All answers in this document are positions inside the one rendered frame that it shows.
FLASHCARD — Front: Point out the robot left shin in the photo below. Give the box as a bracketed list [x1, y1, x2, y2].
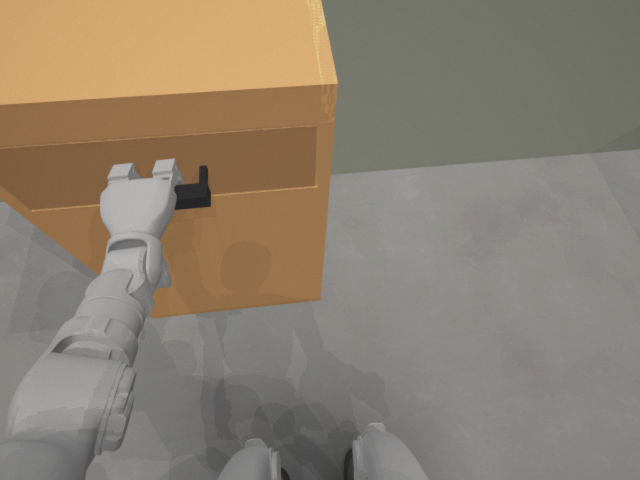
[244, 438, 269, 450]

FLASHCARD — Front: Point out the drawer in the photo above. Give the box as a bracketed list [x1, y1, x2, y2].
[0, 123, 317, 210]

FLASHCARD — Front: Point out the handle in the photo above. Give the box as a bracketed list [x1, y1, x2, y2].
[174, 166, 211, 210]

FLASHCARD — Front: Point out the left robot hand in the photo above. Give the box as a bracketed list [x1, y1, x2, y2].
[100, 158, 184, 288]

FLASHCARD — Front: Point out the left robot upper arm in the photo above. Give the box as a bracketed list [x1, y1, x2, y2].
[0, 352, 136, 480]

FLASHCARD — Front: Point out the left robot thigh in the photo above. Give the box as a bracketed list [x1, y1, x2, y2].
[217, 446, 281, 480]

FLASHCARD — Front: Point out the left robot forearm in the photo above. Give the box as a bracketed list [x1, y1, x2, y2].
[7, 232, 163, 440]

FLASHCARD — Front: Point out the cabinet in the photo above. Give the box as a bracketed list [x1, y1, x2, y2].
[0, 0, 338, 318]

